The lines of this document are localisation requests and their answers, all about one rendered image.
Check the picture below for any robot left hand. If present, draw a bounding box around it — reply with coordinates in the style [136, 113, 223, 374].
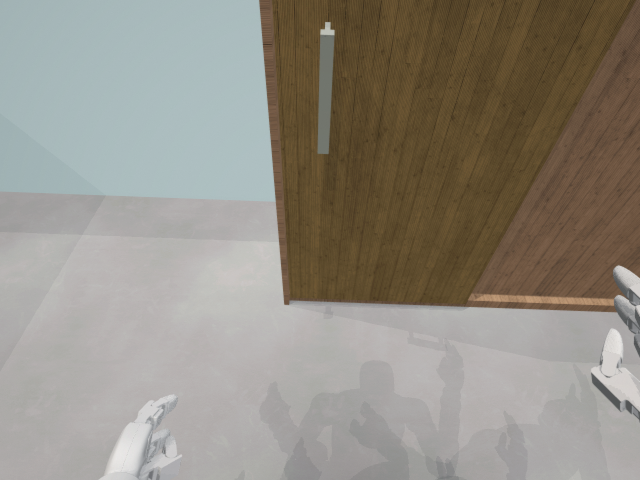
[103, 394, 182, 480]

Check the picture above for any handle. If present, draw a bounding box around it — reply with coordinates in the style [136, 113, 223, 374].
[317, 22, 335, 154]

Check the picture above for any robot right hand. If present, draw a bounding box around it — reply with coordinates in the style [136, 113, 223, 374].
[591, 265, 640, 421]

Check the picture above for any wardrobe door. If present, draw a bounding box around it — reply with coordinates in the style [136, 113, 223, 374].
[272, 0, 636, 304]
[472, 0, 640, 299]

